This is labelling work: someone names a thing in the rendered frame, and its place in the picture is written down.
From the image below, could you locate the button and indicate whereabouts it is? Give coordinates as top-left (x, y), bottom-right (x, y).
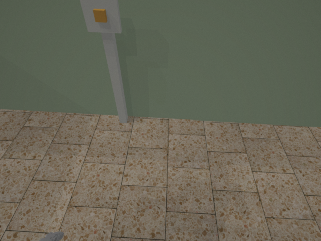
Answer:
top-left (93, 9), bottom-right (107, 23)

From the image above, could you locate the panel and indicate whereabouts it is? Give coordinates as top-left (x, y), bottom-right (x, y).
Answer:
top-left (80, 0), bottom-right (128, 123)

